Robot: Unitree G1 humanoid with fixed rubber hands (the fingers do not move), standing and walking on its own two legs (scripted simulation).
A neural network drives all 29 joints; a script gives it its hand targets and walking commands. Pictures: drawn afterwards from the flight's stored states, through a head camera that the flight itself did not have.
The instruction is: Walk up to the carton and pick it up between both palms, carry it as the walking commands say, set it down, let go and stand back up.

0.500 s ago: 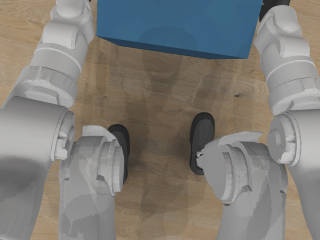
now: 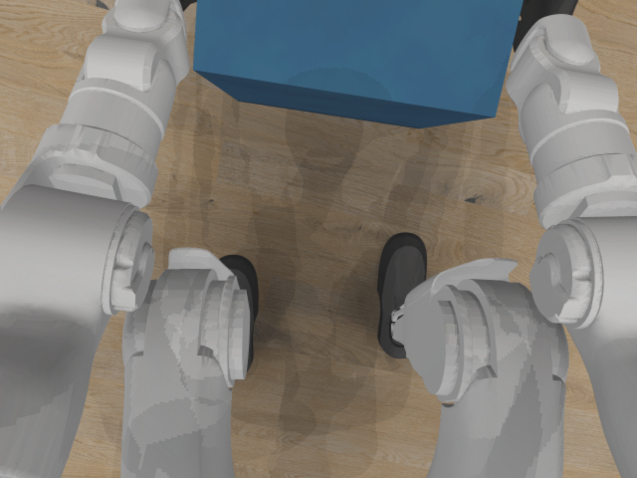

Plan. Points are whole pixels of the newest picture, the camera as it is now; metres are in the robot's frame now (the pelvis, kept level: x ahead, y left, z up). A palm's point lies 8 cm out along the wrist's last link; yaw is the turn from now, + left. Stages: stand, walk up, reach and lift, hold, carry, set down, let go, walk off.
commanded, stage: reach and lift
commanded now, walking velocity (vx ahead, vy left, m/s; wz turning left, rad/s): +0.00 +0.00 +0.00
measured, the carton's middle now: (348, 29) +0.53 -0.03 -0.25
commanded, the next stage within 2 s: none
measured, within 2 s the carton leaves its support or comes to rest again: leaves its support in 0.26 s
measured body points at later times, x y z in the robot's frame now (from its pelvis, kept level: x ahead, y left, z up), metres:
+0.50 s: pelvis -0.02 +0.00 +0.01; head +0.35 +0.00 +0.25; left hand +0.56 +0.15 -0.15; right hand +0.53 -0.20 -0.16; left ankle +0.10 +0.13 -0.33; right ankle +0.14 -0.14 -0.33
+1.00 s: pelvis -0.02 -0.01 +0.05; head +0.36 -0.02 +0.28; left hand +0.55 +0.15 -0.11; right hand +0.53 -0.20 -0.12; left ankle +0.10 +0.13 -0.33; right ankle +0.14 -0.14 -0.33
